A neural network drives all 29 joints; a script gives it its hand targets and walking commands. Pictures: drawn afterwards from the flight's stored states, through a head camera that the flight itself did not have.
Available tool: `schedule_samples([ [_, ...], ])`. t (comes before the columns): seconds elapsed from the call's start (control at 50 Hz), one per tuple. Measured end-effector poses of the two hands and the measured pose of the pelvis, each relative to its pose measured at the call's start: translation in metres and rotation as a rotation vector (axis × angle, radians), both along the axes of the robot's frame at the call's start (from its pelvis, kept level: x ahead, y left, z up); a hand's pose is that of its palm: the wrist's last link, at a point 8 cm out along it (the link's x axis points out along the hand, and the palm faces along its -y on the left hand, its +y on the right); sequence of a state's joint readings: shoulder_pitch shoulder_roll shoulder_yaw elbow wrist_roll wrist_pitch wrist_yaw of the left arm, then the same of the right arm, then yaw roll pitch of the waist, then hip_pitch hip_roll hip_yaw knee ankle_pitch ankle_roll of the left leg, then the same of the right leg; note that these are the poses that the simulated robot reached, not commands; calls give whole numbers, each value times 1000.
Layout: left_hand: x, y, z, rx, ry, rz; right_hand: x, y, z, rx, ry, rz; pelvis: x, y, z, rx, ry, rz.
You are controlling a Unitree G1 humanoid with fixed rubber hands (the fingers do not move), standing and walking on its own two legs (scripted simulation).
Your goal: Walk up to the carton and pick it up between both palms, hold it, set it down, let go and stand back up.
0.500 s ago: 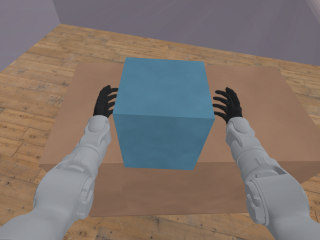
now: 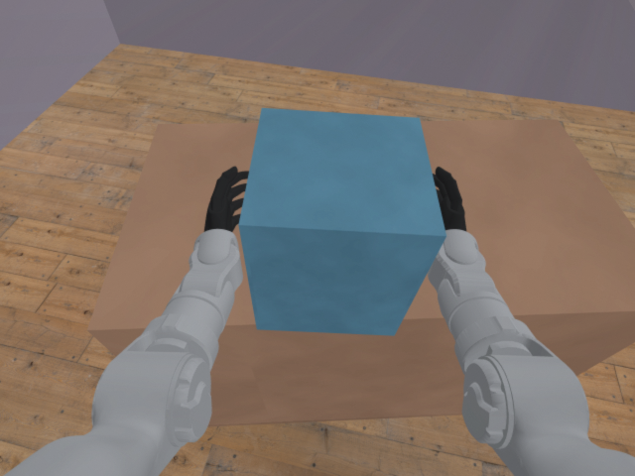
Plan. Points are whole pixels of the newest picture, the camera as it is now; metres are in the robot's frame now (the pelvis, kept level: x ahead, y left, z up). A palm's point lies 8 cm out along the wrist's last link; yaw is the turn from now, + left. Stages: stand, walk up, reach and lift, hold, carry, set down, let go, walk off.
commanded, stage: reach and lift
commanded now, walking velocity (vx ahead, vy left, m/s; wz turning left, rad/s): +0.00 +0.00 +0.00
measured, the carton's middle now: (333, 230) +0.43 +0.01 +0.04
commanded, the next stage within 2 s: none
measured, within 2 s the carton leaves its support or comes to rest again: leaves its support in 1.28 s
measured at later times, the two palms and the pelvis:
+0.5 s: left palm (219, 232) +0.40 +0.16 +0.07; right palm (445, 234) +0.42 -0.14 +0.07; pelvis +0.02 +0.00 +0.01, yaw +1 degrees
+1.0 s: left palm (218, 232) +0.40 +0.16 +0.07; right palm (444, 235) +0.41 -0.14 +0.07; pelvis +0.03 +0.00 +0.01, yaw +2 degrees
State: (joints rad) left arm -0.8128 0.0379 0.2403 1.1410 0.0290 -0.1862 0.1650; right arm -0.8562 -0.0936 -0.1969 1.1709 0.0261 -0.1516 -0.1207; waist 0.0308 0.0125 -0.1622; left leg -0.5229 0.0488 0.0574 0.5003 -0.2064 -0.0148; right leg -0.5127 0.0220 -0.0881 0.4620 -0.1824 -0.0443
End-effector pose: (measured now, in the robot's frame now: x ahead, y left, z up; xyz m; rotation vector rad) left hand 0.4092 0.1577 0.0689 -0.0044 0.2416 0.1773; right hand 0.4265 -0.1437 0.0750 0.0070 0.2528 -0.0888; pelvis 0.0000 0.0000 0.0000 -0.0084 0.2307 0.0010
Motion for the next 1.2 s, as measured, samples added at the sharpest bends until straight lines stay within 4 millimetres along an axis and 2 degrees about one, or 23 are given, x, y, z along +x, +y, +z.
schedule_samples([
  [0.28, -3, 4, -4, 34, -26, -18, -7, 5, -2, -23, -42, 4, 11, 7, 8, -4, -36, 14],
  [0.62, -6, 3, -4, 37, -17, -18, -10, 5, -2, -57, -65, 11, 28, 3, 14, -1, -127, 19],
  [0.98, -7, 3, -3, 48, -15, -20, -11, 5, -2, -65, -79, 10, 31, 2, 15, 0, -128, 31],
  [1.2, -11, 2, -1, 47, -33, -26, -18, 4, -1, -83, -103, 5, 26, 0, 15, -2, -122, 43],
])
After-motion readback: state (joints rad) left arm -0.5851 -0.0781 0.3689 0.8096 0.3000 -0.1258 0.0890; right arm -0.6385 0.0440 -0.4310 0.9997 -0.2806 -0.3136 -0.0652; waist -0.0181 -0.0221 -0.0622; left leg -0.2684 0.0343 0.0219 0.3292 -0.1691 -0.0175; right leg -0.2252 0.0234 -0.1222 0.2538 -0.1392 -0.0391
